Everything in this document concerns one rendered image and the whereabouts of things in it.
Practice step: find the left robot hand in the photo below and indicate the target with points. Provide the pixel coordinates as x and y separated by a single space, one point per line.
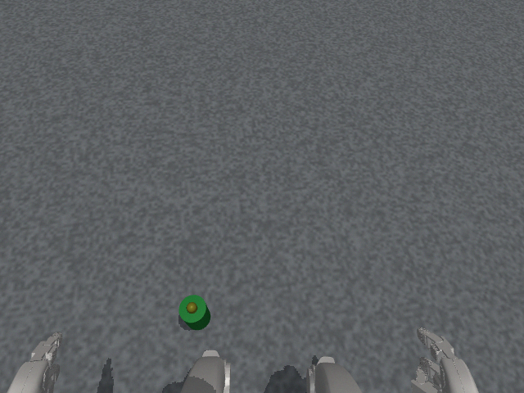
35 376

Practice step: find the bottle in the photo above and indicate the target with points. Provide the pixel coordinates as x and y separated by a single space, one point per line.
194 312

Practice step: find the right robot hand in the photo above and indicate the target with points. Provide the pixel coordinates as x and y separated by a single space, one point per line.
452 376

